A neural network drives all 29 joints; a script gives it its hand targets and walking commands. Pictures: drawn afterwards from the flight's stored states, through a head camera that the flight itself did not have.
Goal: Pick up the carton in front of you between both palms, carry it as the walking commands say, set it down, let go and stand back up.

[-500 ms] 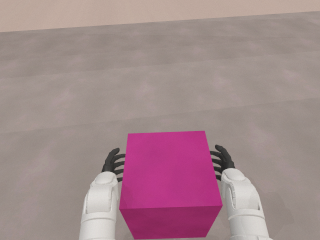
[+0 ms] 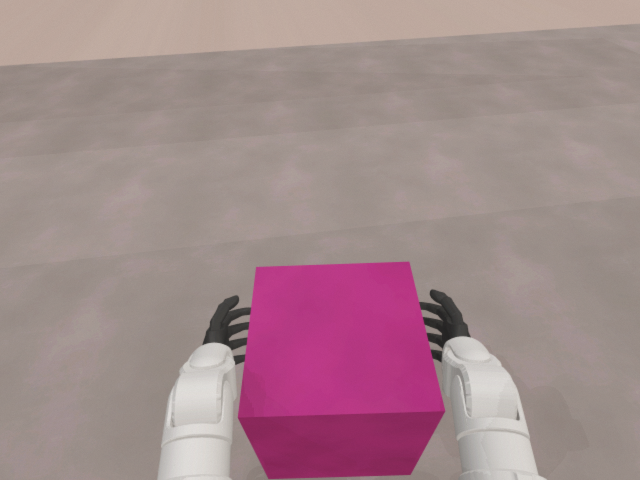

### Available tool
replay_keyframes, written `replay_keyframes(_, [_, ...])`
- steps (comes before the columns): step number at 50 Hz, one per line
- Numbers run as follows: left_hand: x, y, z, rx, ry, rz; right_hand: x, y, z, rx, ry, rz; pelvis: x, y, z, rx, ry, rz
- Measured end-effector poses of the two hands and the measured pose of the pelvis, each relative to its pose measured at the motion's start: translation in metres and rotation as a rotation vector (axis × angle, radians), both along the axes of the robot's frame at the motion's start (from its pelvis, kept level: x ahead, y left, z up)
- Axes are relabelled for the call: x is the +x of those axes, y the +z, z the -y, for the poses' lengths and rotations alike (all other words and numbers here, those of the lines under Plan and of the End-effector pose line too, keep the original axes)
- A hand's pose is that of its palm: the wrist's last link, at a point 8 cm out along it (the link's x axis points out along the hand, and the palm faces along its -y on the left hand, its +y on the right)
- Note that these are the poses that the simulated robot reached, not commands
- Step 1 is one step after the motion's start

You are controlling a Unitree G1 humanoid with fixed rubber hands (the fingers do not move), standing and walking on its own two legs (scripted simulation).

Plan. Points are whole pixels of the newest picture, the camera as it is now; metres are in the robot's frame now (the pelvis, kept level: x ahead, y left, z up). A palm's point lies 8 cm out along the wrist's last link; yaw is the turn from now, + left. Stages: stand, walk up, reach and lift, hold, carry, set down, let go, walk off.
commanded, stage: carry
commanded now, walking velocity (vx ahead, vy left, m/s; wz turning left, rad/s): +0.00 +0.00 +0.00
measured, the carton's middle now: (336, 374) +0.30 +0.00 -0.04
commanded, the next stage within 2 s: hold in 0.30 s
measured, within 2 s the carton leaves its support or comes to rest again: neither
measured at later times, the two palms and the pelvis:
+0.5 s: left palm (213, 366) +0.27 +0.15 +0.04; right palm (456, 355) +0.28 -0.14 +0.05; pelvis -0.01 +0.00 +0.01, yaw +2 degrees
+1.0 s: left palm (212, 375) +0.26 +0.15 +0.05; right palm (463, 362) +0.27 -0.15 +0.06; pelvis -0.03 +0.00 +0.00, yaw +1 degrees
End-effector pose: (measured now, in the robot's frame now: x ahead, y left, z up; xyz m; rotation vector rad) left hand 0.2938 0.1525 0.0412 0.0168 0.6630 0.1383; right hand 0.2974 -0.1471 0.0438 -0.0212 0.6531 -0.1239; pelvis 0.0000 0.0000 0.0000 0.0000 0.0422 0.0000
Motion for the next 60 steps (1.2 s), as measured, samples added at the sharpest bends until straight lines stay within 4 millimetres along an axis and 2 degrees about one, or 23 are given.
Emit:
replay_keyframes(16, [-0.004, -0.001, -0.001, -0.005, -0.004, 0.003, -0.004, 0.001, -0.001, -0.014, 0.002, 0.003, -0.003, 0.001, -0.002, -0.002, 0.005, 0.019])
replay_keyframes(24, [-0.017, 0.002, -0.001, 0.001, -0.004, 0.004, -0.014, 0.006, -0.001, -0.041, 0.028, 0.004, -0.008, 0.008, 0.0, 0.007, 0.036, 0.122])
replay_keyframes(31, [-0.03, 0.003, -0.008, -0.008, 0.041, 0.011, -0.017, 0.007, -0.009, -0.029, 0.057, 0.011, -0.019, 0.007, 0.005, 0.008, 0.045, 0.165])
replay_keyframes(40, [-0.038, 0.005, -0.004, -0.012, 0.035, 0.027, -0.025, 0.011, -0.004, -0.02, 0.042, 0.027, -0.029, 0.005, 0.007, 0.004, 0.043, 0.195])
replay_keyframes(51, [-0.033, 0.008, 0.0, -0.027, 0.018, 0.034, -0.028, 0.014, -0.001, -0.022, 0.017, 0.033, -0.03, 0.003, 0.005, 0.006, 0.021, 0.206])
replay_keyframes(60, [-0.01, -0.012, 0.0, -0.075, 0.034, 0.016, -0.01, -0.004, -0.001, 0.008, -0.022, 0.015, -0.03, -0.002, 0.002, 0.007, 0.001, 0.174])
